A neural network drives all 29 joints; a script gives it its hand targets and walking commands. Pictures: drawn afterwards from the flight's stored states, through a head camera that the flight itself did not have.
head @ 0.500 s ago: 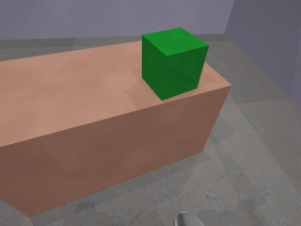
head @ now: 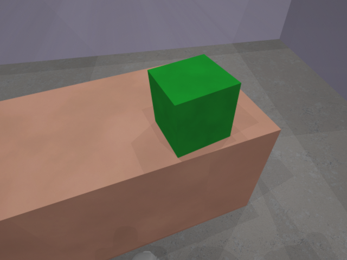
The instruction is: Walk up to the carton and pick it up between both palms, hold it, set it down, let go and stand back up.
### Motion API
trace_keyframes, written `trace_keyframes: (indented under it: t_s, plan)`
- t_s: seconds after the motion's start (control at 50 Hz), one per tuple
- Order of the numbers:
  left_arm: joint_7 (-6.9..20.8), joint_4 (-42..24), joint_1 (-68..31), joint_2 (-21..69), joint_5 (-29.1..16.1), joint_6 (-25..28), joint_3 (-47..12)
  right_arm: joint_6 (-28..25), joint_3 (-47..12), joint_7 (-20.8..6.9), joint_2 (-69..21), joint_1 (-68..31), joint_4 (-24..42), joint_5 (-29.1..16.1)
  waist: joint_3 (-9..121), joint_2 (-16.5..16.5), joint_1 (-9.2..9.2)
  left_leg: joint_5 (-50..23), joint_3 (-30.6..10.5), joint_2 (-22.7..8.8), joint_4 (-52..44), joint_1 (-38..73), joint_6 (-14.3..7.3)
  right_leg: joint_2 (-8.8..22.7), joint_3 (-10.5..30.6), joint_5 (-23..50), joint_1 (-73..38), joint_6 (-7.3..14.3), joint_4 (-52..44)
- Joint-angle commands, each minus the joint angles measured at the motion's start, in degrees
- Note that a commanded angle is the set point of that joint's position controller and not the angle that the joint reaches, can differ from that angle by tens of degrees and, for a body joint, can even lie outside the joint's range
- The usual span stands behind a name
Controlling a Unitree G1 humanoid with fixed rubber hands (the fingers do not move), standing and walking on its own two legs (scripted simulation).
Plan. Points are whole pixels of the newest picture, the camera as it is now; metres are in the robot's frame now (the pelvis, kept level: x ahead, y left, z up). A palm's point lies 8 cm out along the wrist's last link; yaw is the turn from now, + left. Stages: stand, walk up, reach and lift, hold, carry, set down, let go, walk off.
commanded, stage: walk up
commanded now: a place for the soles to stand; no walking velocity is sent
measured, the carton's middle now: (191, 105) +0.62 -0.02 +0.00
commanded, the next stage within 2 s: none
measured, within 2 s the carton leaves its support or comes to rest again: neither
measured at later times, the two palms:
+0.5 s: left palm (96, 255) +0.18 +0.24 -0.15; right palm (275, 238) +0.23 -0.23 -0.13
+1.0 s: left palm (99, 246) +0.21 +0.24 -0.14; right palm (286, 248) +0.21 -0.26 -0.15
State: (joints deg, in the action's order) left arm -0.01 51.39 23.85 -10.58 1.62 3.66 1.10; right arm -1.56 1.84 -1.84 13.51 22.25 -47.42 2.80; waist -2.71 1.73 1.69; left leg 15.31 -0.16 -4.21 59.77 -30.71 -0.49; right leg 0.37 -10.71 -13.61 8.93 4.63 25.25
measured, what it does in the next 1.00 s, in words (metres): walks ahead: left foot, then right foot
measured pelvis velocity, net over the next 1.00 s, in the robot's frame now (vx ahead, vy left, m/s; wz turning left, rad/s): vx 0.14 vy -0.01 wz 0.05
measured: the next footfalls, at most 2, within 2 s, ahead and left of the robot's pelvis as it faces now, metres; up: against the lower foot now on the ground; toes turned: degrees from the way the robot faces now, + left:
left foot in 0.22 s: +0.23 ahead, +0.13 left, +0.00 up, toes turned +11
right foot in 0.58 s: +0.24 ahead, -0.15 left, +0.00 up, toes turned +2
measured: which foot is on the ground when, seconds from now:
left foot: up 0.00-0.20, down 0.22-0.60, up 0.62-0.92, down 0.94-1.00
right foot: down 0.00-0.26, up 0.28-0.56, down 0.58-1.00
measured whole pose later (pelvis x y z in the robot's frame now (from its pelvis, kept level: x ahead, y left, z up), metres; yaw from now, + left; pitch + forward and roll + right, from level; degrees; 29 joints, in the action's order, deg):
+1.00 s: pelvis +0.14 -0.01 -0.02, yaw +3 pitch -2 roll +1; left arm -1.3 48.0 11.9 -12.7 1.1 -2.6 0.5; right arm 3.1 1.4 0.0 12.9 13.4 -51.4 -0.1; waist -3.8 -0.7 0.6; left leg 21.6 1.6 -0.9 38.4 -14.3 0.1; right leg 3.8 0.8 -17.6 26.3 -1.0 39.4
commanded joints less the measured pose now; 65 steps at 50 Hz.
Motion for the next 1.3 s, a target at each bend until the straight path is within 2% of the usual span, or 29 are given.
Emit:
trace_keyframes:
  t_s: [0.0, 0.12, 0.18, 0.2, 0.22, 0.24, 0.26, 0.3, 0.4, 0.46, 0.52, 0.56, 0.58, 0.6, 0.62, 0.7, 0.78, 0.82, 0.88, 0.9, 0.92, 0.94, 0.96, 1.0, 1.06, 1.1, 1.12, 1.16, 1.28]
  plan:
    - [-0.1, -2.0, 2.1, -6.9, 0.4, 1.5, 1.5, -0.6, 0.4, -0.2, 1.2, 1.4, 2.9, 0.2, -6.4, -7.3, -0.68, -7.6, 0.3, -1.5, -8.6, -4.2, 0.6, 14.5, 12.4, -10.5, 4.0, 2.0, -15.5]
    - [0.6, 0.8, 7.6, -10.1, 1.7, 0.0, 1.2, -1.5, -0.1, 1.5, -0.4, -5.7, 5.0, 0.0, -6.8, -8.1, 1.96, -5.9, 6.7, 2.9, -21.7, 3.0, -1.7, 14.7, 7.3, 7.0, 1.5, 3.7, -7.2]
    - [0.4, 0.8, 6.6, -10.2, 1.7, -1.3, 0.1, -2.4, 0.7, 3.0, 1.4, 3.9, 2.6, 0.5, -1.3, -2.7, -3.47, -11.8, 6.5, 4.3, -29.1, 18.8, -3.4, 12.0, 3.6, 14.8, 3.9, 1.2, 8.5]
    - [0.4, 0.8, 8.0, -8.7, 1.5, -1.4, -0.7, -2.9, 1.7, 3.3, 4.1, 9.2, 1.6, 0.9, 3.8, 1.6, -5.62, -14.8, 0.4, -0.3, -29.1, 28.2, -4.7, 9.2, 1.6, 11.5, 7.8, -0.6, 19.2]
    - [0.3, -0.6, 10.7, -6.3, 1.4, -1.6, -1.8, -2.8, 3.4, 3.8, 9.3, 14.3, 1.7, 0.9, 10.5, 10.4, -6.97, -13.1, -19.8, -14.9, -31.6, 37.9, -9.6, 4.1, -0.1, -2.9, 16.6, -3.7, 34.9]
    - [-0.1, -1.3, 10.5, -6.8, 1.1, -3.0, -1.6, -1.9, 3.7, 4.6, 10.9, 14.8, 2.3, -0.6, 8.9, 6.8, -6.85, -5.6, -34.9, -22.5, -39.1, 37.4, -14.2, 0.3, 4.8, -22.1, 22.5, -4.8, 43.4]
    - [-0.4, -2.2, 8.3, -9.5, 1.0, -4.0, -0.5, -1.0, 4.3, 5.3, 11.3, 12.1, 2.5, -2.2, 6.9, 5.8, -6.75, 5.2, -37.7, -23.6, -42.4, 34.6, -18.2, 2.9, 7.9, -22.4, 26.3, -5.2, 49.2]
    - [-0.3, -4.1, -0.4, -10.2, 1.4, -4.0, 0.1, -0.9, 3.0, 5.7, 8.2, 7.6, 3.9, -2.9, -1.0, 4.5, -7.6, 2.0, -27.5, -19.7, -45.1, 24.8, -14.8, 3.8, 10.5, -17.9, 27.9, -5.3, 50.6]
    - [0.2, -0.8, 4.5, -4.0, 0.5, -3.6, -0.9, -2.4, 0.5, 4.3, 3.4, -5.2, 3.6, -2.2, -2.2, 6.5, 0.16, -29.2, -0.4, -9.6, -39.4, 8.9, -10.2, 4.1, 10.7, -11.1, 11.2, -5.7, 34.7]
    - [-0.4, -1.5, 1.9, -3.2, -0.3, -3.0, -1.1, -1.6, 0.8, 3.6, 5.1, -7.3, 2.9, -2.2, 1.1, 8.8, 0.18, -38.8, 4.1, -6.4, -32.8, 12.1, -9.5, 2.7, 7.7, -1.4, 8.8, -6.3, 24.1]
    - [-1.3, -2.8, -0.1, -5.4, -0.3, -2.4, 0.0, 0.8, 1.5, 3.0, 8.4, -9.7, 2.8, -2.0, 3.4, 7.3, 0.66, -32.3, 4.8, -6.0, -24.4, 12.4, -8.4, 0.2, 4.5, 10.4, 4.2, -6.4, 13.8]
    - [-1.8, -3.9, -0.1, -8.6, 0.0, -1.7, 1.2, 2.5, 1.0, 2.5, 7.6, -10.7, 3.0, -2.0, 3.7, 1.5, 1.9, -14.0, 4.8, -3.2, -17.5, 7.9, -4.5, 2.0, 7.5, 22.0, -1.1, -5.1, 6.2]
    - [-1.8, -5.9, -2.3, -12.8, 0.0, -1.6, 2.2, 3.2, -0.2, 2.4, 4.6, -8.1, 3.3, -2.6, 4.9, -7.8, 1.06, 2.8, 6.1, 0.1, -10.3, 4.7, -0.9, 11.9, 19.3, 29.0, -1.2, -1.1, 3.8]
    - [-1.9, -7.8, -4.9, -17.1, -1.0, -2.2, 3.3, 4.6, -0.8, 2.8, 3.3, -5.1, 3.0, -2.4, 3.3, -14.4, -0.12, 24.3, 3.8, 4.1, -1.7, 6.6, 1.0, 22.7, 34.8, 25.1, 7.3, 6.0, -3.4]
    - [-2.2, -8.0, -7.4, -17.7, -2.0, -2.9, 3.9, 6.1, -0.2, 3.6, 4.1, -5.2, 2.4, -2.1, 1.2, -14.9, -0.29, 28.4, -0.5, 2.4, 4.2, 8.5, 1.2, 26.1, 38.4, 15.6, 13.6, 11.0, -6.1]
    - [-3.2, -8.9, -11.4, -13.9, -0.8, -3.2, 3.6, 5.9, 1.0, 3.6, 6.0, -8.2, 0.6, -1.0, -1.0, -15.2, -0.57, 17.2, -2.6, 0.7, 4.8, 5.4, 2.3, 15.1, 25.8, 17.0, 12.5, 7.2, -3.6]
    - [-2.9, -9.6, -10.1, -10.6, -0.7, -2.8, 3.1, 5.5, 0.8, 3.2, 5.6, -8.7, 0.7, -1.2, 8.3, -11.8, 0.5, 19.7, -0.8, 1.2, -3.2, 3.6, 3.8, 14.7, 26.8, 11.4, -0.2, 7.2, -1.2]
    - [-2.7, -9.5, -10.9, -11.2, 0.1, -3.2, 3.2, 5.4, 0.4, 2.9, 4.1, -8.7, 0.7, -1.8, 8.9, -13.4, 0.7, 19.5, 0.4, 1.7, -11.3, 6.9, 3.6, 14.1, 26.3, 5.4, 0.8, 6.7, -1.7]
    - [-2.1, -8.9, -13.6, -12.4, 0.8, -4.6, 2.5, 4.5, 0.9, 2.2, 3.6, -2.5, -1.4, -2.0, 8.5, -11.4, -2.81, 3.8, 4.2, 4.2, -29.9, 19.7, 1.1, 12.2, 22.9, -1.0, 8.7, 3.1, 1.1]
    - [-1.7, -8.4, -12.5, -11.9, 0.8, -5.1, 1.9, 3.9, 1.4, 2.0, 4.6, -1.1, -1.5, -2.1, 7.6, -8.8, -3.59, -0.4, 2.1, 4.0, -34.8, 23.2, -0.5, 11.4, 21.6, -5.2, 13.0, 0.6, 2.6]
    - [-1.2, -8.5, -9.5, -8.8, 0.1, -5.2, 0.6, 3.4, 1.7, 2.0, 6.9, -0.3, -1.4, -1.9, 7.1, -1.2, -2.56, 6.2, -9.0, -2.9, -39.2, 25.0, -3.0, 8.1, 17.9, -11.9, 18.8, -2.6, 7.5]
    - [-1.2, -9.4, -11.1, -5.5, -1.9, -5.2, -0.3, 3.3, 2.5, 2.1, 11.3, -4.5, -0.7, -3.6, 1.8, 7.6, -2.15, 24.8, -21.8, -12.5, -46.4, 13.3, -7.3, 0.1, 8.7, -17.1, 20.0, -5.0, 13.0]
    - [-1.5, -8.4, -13.1, -6.8, -1.3, -5.4, 0.6, 3.2, 2.5, 2.4, 11.7, -10.4, -0.5, -4.4, -3.0, 6.7, -1.72, 34.1, -22.6, -15.5, -49.4, -2.4, -10.0, 1.3, 12.6, -15.5, 9.4, -4.7, 21.2]
    - [-0.5, -6.0, -11.1, -6.2, -1.8, -4.5, -0.2, 2.5, 0.4, 2.9, 7.0, -14.4, 0.1, -3.2, -6.5, 4.8, 0.2, 20.7, -10.7, -7.5, -46.7, 2.7, -5.7, 0.5, 11.3, -5.9, 10.9, -3.8, 15.4]
    - [-0.6, -4.3, -9.1, -7.1, 0.3, -1.6, -1.1, 1.3, -0.3, 1.6, 7.7, -12.0, -1.3, -2.5, 0.0, 6.4, 0.55, -2.9, -4.8, -4.5, -36.4, 9.3, -3.4, 3.3, 12.5, 10.0, 2.5, -2.7, 4.9]
    - [-1.0, -4.1, -9.1, -10.0, 0.2, -1.0, -1.0, 0.6, -1.1, 1.0, 5.3, -6.5, -1.9, -2.8, 5.9, 3.7, -1.88, -1.1, -4.1, -2.6, -35.4, 12.1, -2.7, 6.4, 18.1, 12.7, -1.4, -1.3, 4.8]
    - [-0.7, -2.8, -8.8, -10.8, -0.6, -1.6, -0.7, 0.9, -1.4, 1.3, 4.1, -4.2, -3.2, -3.0, 5.6, 1.8, -2.51, 4.9, -4.1, -1.8, -37.9, 14.6, -2.7, 5.4, 17.8, 5.5, 2.0, -1.0, 4.3]
    - [-0.5, -1.3, -7.7, -8.4, -1.1, -2.3, -1.7, 1.4, -1.0, 1.9, 6.0, -6.8, -4.1, -3.0, -0.8, 2.7, -0.84, 10.5, -5.6, -2.7, -40.3, 13.9, -3.3, 3.3, 15.2, 0.0, 6.3, -2.3, 2.0]
    - [-0.8, 1.1, -5.6, -9.1, -0.8, -1.9, -2.0, 1.2, -1.5, 2.1, 6.1, -5.0, -6.4, -3.0, -2.5, -0.8, -1.25, 10.3, -3.8, -2.2, -40.7, 13.9, -3.0, 3.8, 16.1, 0.8, 6.3, -2.6, 0.6]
